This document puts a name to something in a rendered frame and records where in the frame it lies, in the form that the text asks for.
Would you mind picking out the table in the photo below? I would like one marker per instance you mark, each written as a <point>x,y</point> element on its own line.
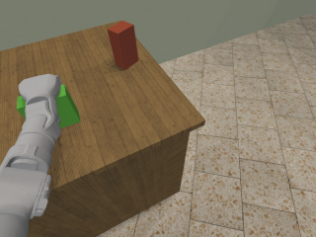
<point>128,151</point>

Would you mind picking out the left robot forearm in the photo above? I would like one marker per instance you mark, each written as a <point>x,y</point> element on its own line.
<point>34,145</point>

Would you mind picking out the left robot hand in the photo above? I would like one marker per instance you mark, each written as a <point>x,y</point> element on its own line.
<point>43,84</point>

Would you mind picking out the robot left upper arm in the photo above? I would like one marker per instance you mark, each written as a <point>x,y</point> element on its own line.
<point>23,194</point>

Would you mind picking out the sponge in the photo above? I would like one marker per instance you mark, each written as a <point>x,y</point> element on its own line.
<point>67,111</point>

